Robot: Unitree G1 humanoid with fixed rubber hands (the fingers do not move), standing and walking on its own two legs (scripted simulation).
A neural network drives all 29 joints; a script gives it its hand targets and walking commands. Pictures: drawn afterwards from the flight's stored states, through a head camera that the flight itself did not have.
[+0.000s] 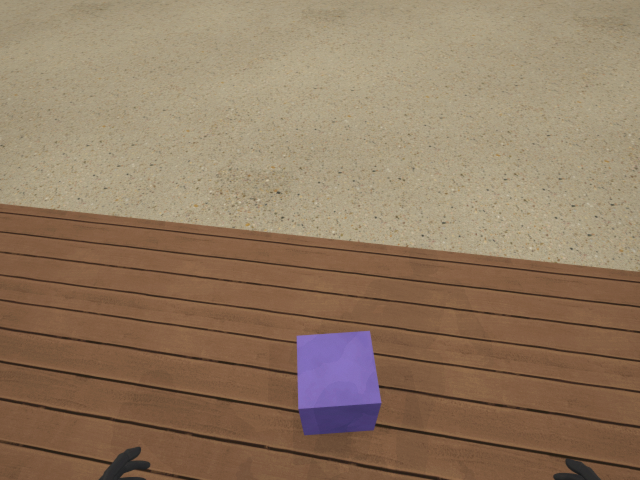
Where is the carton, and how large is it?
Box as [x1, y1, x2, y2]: [297, 331, 380, 434]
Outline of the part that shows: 369,331 297,336 298,409 304,434 373,429 380,406 380,397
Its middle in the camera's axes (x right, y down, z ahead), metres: +0.05 +0.43 +1.13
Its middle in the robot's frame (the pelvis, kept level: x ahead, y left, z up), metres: +0.47 +0.02 -0.66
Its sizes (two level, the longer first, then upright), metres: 0.210 0.200 0.250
